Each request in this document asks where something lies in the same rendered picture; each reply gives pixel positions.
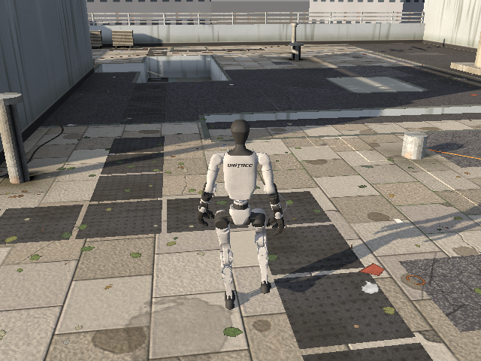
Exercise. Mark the robot left hand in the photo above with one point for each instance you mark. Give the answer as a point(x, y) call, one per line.
point(200, 216)

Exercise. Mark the robot right forearm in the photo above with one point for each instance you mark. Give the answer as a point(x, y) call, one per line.
point(275, 203)

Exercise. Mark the robot right foot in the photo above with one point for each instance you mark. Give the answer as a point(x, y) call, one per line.
point(265, 288)

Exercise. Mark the robot right hand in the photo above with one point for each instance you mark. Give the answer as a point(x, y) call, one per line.
point(279, 223)

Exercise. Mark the robot right upper arm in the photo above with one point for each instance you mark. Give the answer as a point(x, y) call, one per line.
point(267, 172)

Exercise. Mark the robot left forearm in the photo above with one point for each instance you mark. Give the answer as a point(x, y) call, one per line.
point(205, 200)

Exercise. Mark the humanoid robot torso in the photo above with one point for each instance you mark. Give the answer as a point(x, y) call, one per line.
point(240, 173)

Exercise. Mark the robot left upper arm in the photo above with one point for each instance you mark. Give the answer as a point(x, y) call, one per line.
point(216, 159)

